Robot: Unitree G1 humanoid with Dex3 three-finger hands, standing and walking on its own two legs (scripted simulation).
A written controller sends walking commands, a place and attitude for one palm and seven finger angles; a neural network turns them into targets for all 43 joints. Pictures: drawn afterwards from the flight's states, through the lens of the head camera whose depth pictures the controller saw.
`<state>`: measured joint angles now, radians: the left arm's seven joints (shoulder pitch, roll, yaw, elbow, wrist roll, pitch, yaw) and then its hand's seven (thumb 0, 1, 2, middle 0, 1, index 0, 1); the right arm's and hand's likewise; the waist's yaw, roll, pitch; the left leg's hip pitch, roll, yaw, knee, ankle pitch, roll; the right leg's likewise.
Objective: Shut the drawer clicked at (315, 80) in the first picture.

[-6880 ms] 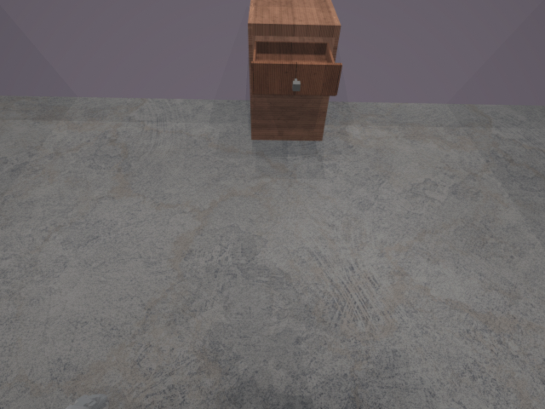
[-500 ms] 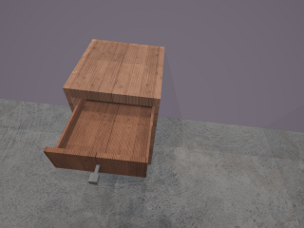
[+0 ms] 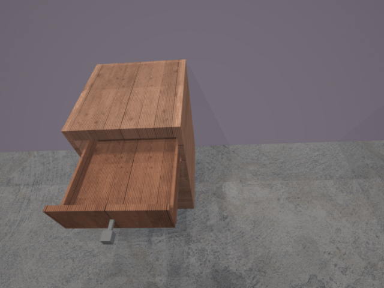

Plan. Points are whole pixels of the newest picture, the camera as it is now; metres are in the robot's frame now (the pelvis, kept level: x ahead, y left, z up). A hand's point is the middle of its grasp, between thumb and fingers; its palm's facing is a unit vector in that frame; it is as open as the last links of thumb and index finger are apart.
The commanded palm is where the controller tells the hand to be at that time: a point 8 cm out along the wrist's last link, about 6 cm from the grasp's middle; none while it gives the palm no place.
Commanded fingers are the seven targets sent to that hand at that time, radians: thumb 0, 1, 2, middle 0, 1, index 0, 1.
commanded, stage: come to a stop and stand still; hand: left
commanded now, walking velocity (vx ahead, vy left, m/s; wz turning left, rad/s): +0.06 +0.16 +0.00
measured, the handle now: (109, 231) +0.31 +0.30 -0.23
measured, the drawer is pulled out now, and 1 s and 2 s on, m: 0.28 0.28 0.28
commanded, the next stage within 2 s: look again from close up in 0.96 s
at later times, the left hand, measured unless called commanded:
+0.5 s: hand out of the picture -0.07 +0.21 -0.18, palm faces +0.09 -0.98 -0.19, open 7.4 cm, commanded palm none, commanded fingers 0.00 0.90 0.90 -0.20 -0.30 -0.20 -0.30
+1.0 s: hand out of the picture -0.04 +0.15 -0.17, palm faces +0.10 -0.98 -0.16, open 7.3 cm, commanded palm none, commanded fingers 0.00 0.90 0.90 -0.20 -0.30 -0.20 -0.30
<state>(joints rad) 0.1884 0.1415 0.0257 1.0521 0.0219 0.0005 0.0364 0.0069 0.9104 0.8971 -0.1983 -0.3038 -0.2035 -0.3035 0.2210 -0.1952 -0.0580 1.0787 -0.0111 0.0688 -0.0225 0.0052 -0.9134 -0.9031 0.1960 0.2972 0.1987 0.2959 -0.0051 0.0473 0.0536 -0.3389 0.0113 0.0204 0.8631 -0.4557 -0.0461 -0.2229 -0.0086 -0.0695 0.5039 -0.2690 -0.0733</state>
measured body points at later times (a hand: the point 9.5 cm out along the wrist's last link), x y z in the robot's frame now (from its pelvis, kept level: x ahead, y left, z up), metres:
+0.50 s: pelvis -0.03 +0.03 +0.00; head -0.04 +0.03 +0.45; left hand -0.07 +0.26 -0.16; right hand -0.02 -0.19 -0.16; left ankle -0.06 +0.17 -0.74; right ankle -0.01 -0.07 -0.73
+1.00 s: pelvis -0.01 +0.00 +0.00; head +0.00 -0.01 +0.45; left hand -0.04 +0.20 -0.16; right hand -0.03 -0.20 -0.17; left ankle -0.06 +0.17 -0.74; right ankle -0.02 -0.07 -0.74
